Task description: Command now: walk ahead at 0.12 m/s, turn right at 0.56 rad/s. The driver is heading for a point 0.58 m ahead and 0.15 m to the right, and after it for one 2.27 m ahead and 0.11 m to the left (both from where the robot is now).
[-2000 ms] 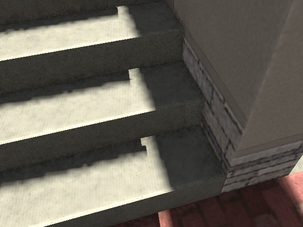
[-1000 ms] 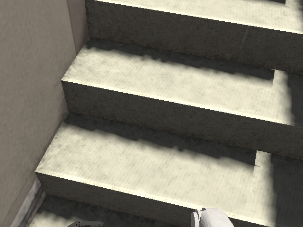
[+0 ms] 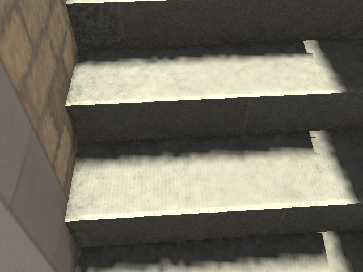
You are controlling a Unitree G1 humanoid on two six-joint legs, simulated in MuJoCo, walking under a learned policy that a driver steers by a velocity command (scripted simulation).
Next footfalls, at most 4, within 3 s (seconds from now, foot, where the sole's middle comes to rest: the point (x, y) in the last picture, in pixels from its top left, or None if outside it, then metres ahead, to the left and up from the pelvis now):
0.24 right None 0.09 -0.12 -0.75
0.76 left None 0.14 0.17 -0.75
1.00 right None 0.03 -0.08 -0.75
2.34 right None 0.37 -0.41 -0.58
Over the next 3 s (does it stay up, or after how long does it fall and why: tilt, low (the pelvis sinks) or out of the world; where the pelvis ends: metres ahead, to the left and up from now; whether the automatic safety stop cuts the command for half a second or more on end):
stays up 0.53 -0.36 0.21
